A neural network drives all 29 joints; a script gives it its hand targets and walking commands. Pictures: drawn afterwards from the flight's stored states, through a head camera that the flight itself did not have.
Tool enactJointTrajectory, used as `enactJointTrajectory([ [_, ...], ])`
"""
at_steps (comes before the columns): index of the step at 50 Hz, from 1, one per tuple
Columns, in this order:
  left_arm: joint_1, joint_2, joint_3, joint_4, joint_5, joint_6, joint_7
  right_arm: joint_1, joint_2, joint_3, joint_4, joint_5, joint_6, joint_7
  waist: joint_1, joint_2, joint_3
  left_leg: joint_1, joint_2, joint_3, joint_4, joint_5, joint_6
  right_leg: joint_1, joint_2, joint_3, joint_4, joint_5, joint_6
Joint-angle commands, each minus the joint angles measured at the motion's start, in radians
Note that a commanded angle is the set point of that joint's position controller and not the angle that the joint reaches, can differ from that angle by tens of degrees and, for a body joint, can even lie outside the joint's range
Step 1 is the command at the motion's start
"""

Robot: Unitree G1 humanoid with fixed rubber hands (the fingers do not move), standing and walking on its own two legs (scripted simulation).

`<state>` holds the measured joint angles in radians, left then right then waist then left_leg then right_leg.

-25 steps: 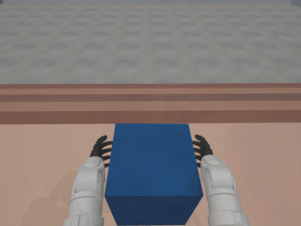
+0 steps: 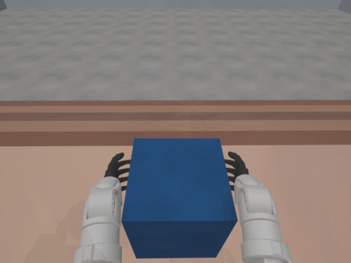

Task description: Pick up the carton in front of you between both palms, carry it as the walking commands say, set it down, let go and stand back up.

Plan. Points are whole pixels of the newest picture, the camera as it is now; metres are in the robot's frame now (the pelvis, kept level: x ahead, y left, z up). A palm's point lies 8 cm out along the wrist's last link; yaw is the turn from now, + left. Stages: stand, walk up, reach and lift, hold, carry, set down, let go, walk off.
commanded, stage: hold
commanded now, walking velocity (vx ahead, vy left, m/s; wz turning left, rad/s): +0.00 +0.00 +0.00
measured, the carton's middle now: (176, 200) +0.29 +0.00 -0.02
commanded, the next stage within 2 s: carry in 0.20 s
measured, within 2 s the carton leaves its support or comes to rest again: neither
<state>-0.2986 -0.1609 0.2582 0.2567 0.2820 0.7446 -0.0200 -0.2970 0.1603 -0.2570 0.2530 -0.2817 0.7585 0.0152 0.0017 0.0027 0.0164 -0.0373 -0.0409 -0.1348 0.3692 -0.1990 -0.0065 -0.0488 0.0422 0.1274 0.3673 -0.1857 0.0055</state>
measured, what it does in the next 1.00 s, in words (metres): walks ahead: left foot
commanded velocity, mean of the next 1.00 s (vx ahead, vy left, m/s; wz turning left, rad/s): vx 0.42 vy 0.00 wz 0.00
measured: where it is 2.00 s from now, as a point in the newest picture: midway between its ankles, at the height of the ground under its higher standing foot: (170, 173)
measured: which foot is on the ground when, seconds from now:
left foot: down 0.00-0.60, up 0.62-0.84, down 0.86-1.00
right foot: down 0.00-0.88, up 0.90-1.00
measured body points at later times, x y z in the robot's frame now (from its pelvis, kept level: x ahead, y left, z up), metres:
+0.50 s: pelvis +0.06 +0.01 -0.01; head +0.02 +0.02 +0.43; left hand +0.36 +0.17 +0.06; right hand +0.37 -0.13 +0.07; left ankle +0.01 +0.14 -0.75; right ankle +0.02 -0.12 -0.74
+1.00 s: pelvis +0.32 +0.05 -0.01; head +0.32 +0.05 +0.44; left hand +0.61 +0.20 +0.07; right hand +0.59 -0.11 +0.07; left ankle +0.32 +0.12 -0.75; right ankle +0.21 -0.07 -0.66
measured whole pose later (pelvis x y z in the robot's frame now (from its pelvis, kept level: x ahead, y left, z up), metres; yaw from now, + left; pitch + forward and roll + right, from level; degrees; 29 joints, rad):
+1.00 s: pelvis +0.32 +0.05 -0.01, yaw -1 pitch +5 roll +0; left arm -0.18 -0.14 0.14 -0.34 0.09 1.23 0.10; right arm -0.18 0.14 -0.11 -0.33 -0.11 1.23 -0.09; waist -0.02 0.00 -0.11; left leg -0.30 0.01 0.23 0.46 -0.25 0.07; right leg -0.44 -0.09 -0.08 1.12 -0.37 -0.01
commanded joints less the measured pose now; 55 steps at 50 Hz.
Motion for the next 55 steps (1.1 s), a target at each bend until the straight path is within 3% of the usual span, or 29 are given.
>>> enactJointTrajectory([
  [1, -0.486, -0.896, -0.530, 0.017, -0.234, -0.016, -0.220, -0.504, 0.893, 0.537, 0.001, 0.242, -0.026, 0.220, 0.000, -0.002, -0.177, -0.014, -0.044, 0.065, -0.068, 0.067, -0.003, 0.038, 0.042, -0.061, -0.058, 0.062, 0.009],
  [9, -0.483, -0.893, -0.525, 0.019, -0.230, -0.017, -0.221, -0.500, 0.894, 0.532, 0.003, 0.240, -0.026, 0.220, 0.001, -0.004, -0.187, -0.006, -0.046, 0.065, -0.068, 0.092, -0.003, 0.044, 0.043, -0.061, -0.059, 0.086, 0.011],
  [10, -0.494, -0.890, -0.539, -0.003, -0.242, -0.011, -0.221, -0.511, 0.895, 0.544, -0.005, 0.242, -0.022, 0.220, -0.002, -0.002, -0.193, -0.128, 0.100, 0.015, 0.008, -0.070, 0.012, -0.074, -0.107, -0.031, 0.018, -0.077, -0.010],
  [12, -0.484, -0.892, -0.559, -0.034, -0.256, -0.004, -0.216, -0.508, 0.891, 0.569, -0.042, 0.263, -0.019, 0.216, -0.003, -0.006, -0.194, -0.218, 0.099, -0.017, -0.020, -0.450, 0.020, -0.162, -0.109, 0.009, -0.023, -0.459, -0.022],
  [13, -0.493, -0.890, -0.577, -0.059, -0.265, 0.001, -0.211, -0.521, 0.889, 0.588, -0.069, 0.276, -0.014, 0.212, -0.001, -0.012, -0.179, -0.259, 0.091, -0.005, -0.009, -0.516, 0.021, -0.189, -0.109, 0.011, -0.024, -0.536, -0.026],
  [16, -0.469, -0.884, -0.649, -0.132, -0.318, 0.035, -0.190, -0.515, 0.882, 0.659, -0.150, 0.328, 0.021, 0.196, 0.002, -0.055, -0.253, -0.257, 0.078, 0.088, 0.121, -0.286, 0.009, -0.157, -0.157, 0.025, -0.026, -0.395, -0.049],
  [20, -0.471, -0.824, -0.739, -0.262, -0.384, 0.141, -0.163, -0.523, 0.848, 0.750, -0.255, 0.417, 0.126, 0.179, 0.000, -0.110, -0.251, -0.284, 0.057, 0.161, 0.127, -0.297, 0.011, -0.207, -0.216, 0.070, -0.061, -0.517, -0.085],
  [21, -0.478, -0.815, -0.759, -0.288, -0.404, 0.173, -0.158, -0.535, 0.839, 0.764, -0.277, 0.438, 0.157, 0.175, -0.002, -0.077, -0.226, -0.242, 0.083, 0.137, 0.070, -0.305, 0.020, -0.266, -0.195, 0.023, -0.015, -0.483, -0.073],
  [22, -0.482, -0.806, -0.777, -0.313, -0.426, 0.206, -0.153, -0.527, 0.827, 0.774, -0.291, 0.455, 0.189, 0.170, -0.009, 0.017, -0.213, -0.177, 0.148, 0.046, 0.000, -0.338, 0.042, -0.341, -0.149, -0.063, 0.096, -0.403, -0.049],
  [23, -0.489, -0.809, -0.796, -0.341, -0.453, 0.238, -0.148, -0.487, 0.812, 0.779, -0.300, 0.468, 0.220, 0.163, -0.022, 0.174, -0.218, -0.076, 0.250, -0.119, -0.087, -0.374, 0.086, -0.454, -0.095, -0.173, 0.292, -0.298, -0.016],
  [24, -0.496, -0.815, -0.812, -0.369, -0.483, 0.269, -0.149, -0.451, 0.797, 0.782, -0.315, 0.476, 0.245, 0.154, -0.030, 0.275, -0.198, 0.017, 0.331, -0.257, -0.116, -0.248, 0.147, -0.589, -0.063, -0.240, 0.372, -0.289, 0.012],
  [25, -0.500, -0.828, -0.833, -0.396, -0.517, 0.294, -0.151, -0.432, 0.798, 0.792, -0.351, 0.482, 0.269, 0.144, -0.031, 0.259, -0.171, 0.066, 0.361, -0.290, -0.110, -0.083, 0.188, -0.662, -0.065, -0.249, 0.328, -0.342, 0.011],
  [27, -0.473, -0.855, -0.861, -0.439, -0.572, 0.329, -0.154, -0.435, 0.811, 0.816, -0.454, 0.504, 0.311, 0.127, -0.028, 0.161, -0.238, 0.079, 0.331, -0.165, -0.032, 0.118, 0.176, -0.546, -0.053, -0.272, 0.193, -0.280, 0.005],
  [29, -0.389, -0.872, -0.862, -0.468, -0.590, 0.359, -0.147, -0.408, 0.823, 0.840, -0.530, 0.532, 0.351, 0.121, -0.007, 0.111, -0.345, -0.116, 0.232, 0.065, 0.100, 0.061, 0.094, -0.142, -0.038, -0.303, 0.028, -0.102, -0.004],
  [30, -0.348, -0.873, -0.853, -0.479, -0.579, 0.373, -0.141, -0.385, 0.820, 0.849, -0.558, 0.542, 0.371, 0.125, 0.013, 0.003, -0.386, -0.278, 0.158, 0.200, 0.274, 0.072, 0.043, 0.080, -0.128, -0.161, -0.050, -0.120, -0.040],
  [31, -0.293, -0.843, -0.829, -0.483, -0.546, 0.384, -0.132, -0.407, 0.828, 0.865, -0.595, 0.566, 0.393, 0.134, 0.031, -0.246, -0.387, -0.549, 0.104, 0.282, 0.509, -0.029, -0.009, 0.273, -0.331, 0.152, -0.067, -0.013, -0.130],
  [32, -0.281, -0.831, -0.818, -0.503, -0.524, 0.397, -0.123, -0.417, 0.835, 0.873, -0.607, 0.585, 0.409, 0.146, 0.033, -0.320, -0.324, -0.777, 0.051, 0.272, 0.572, -0.324, -0.015, 0.366, -0.432, 0.301, -0.073, 0.289, -0.226],
  [33, -0.289, -0.835, -0.825, -0.555, -0.519, 0.411, -0.116, -0.405, 0.847, 0.876, -0.600, 0.597, 0.416, 0.155, 0.035, -0.203, -0.282, -0.838, 0.095, 0.224, 0.606, -0.415, 0.004, 0.377, -0.452, 0.277, -0.045, 0.453, -0.258],
  [35, -0.307, -0.886, -0.848, -0.626, -0.539, 0.429, -0.116, -0.367, 0.855, 0.863, -0.625, 0.601, 0.425, 0.160, 0.038, -0.083, -0.302, -0.832, 0.124, 0.215, 0.515, -0.392, 0.014, 0.366, -0.433, 0.173, -0.069, 0.314, -0.214],
  [37, -0.334, -0.874, -0.860, -0.678, -0.567, 0.443, -0.124, -0.339, 0.861, 0.859, -0.644, 0.587, 0.432, 0.150, 0.031, -0.117, -0.295, -0.705, 0.101, 0.261, 0.364, -0.219, 0.011, 0.275, -0.358, 0.025, -0.088, 0.305, -0.146],
  [40, -0.301, -0.823, -0.871, -0.687, -0.598, 0.467, -0.136, -0.270, 0.828, 0.834, -0.652, 0.550, 0.447, 0.125, 0.017, -0.170, -0.299, -0.397, 0.037, 0.353, 0.166, -0.038, 0.009, 0.074, -0.281, -0.170, -0.055, 0.277, -0.089],
  [42, -0.297, -0.792, -0.872, -0.690, -0.603, 0.483, -0.143, -0.242, 0.803, 0.816, -0.639, 0.532, 0.457, 0.117, -0.009, -0.111, -0.348, -0.015, -0.007, 0.427, 0.097, 0.055, 0.026, -0.141, -0.232, -0.291, 0.130, 0.335, -0.042],
  [43, -0.301, -0.769, -0.865, -0.687, -0.601, 0.492, -0.147, -0.235, 0.783, 0.805, -0.631, 0.527, 0.465, 0.115, -0.026, -0.048, -0.392, 0.171, 0.067, 0.331, 0.100, -0.029, 0.041, -0.276, -0.198, -0.333, 0.299, 0.229, -0.014],
  [44, -0.344, -0.741, -0.863, -0.705, -0.608, 0.505, -0.152, -0.226, 0.772, 0.795, -0.616, 0.512, 0.470, 0.113, -0.049, 0.200, -0.395, 0.220, 0.349, -0.161, -0.106, -0.249, 0.116, -0.456, -0.101, -0.356, 0.605, -0.024, 0.038],
  [45, -0.393, -0.752, -0.870, -0.698, -0.623, 0.516, -0.156, -0.275, 0.776, 0.789, -0.604, 0.511, 0.473, 0.111, -0.038, 0.281, -0.361, 0.259, 0.472, -0.439, -0.196, -0.151, 0.233, -0.639, -0.040, -0.243, 0.778, -0.298, 0.029],
  [46, -0.394, -0.775, -0.866, -0.681, -0.626, 0.516, -0.159, -0.303, 0.798, 0.801, -0.626, 0.528, 0.478, 0.113, -0.029, 0.169, -0.340, 0.233, 0.493, -0.387, -0.166, -0.082, 0.256, -0.701, -0.122, -0.161, 0.884, -0.310, -0.009],
  [48, -0.374, -0.818, -0.855, -0.649, -0.611, 0.507, -0.160, -0.353, 0.855, 0.829, -0.647, 0.554, 0.476, 0.122, -0.024, 0.024, -0.329, 0.148, 0.435, -0.213, -0.151, 0.037, 0.210, -0.693, -0.186, -0.135, 0.857, -0.198, -0.030],
  [50, -0.334, -0.859, -0.851, -0.623, -0.581, 0.493, -0.152, -0.371, 0.889, 0.856, -0.653, 0.581, 0.470, 0.135, -0.017, 0.043, -0.327, 0.095, 0.378, -0.050, -0.176, 0.115, 0.148, -0.627, -0.187, -0.161, 0.715, -0.105, -0.020],
  [55, -0.242, -0.872, -0.837, -0.588, -0.510, 0.463, -0.120, -0.332, 0.858, 0.871, -0.647, 0.610, 0.464, 0.167, -0.020, 0.110, -0.274, 0.144, 0.297, 0.142, -0.181, 0.304, 0.122, -0.640, -0.126, -0.263, 0.428, 0.008, 0.003],
])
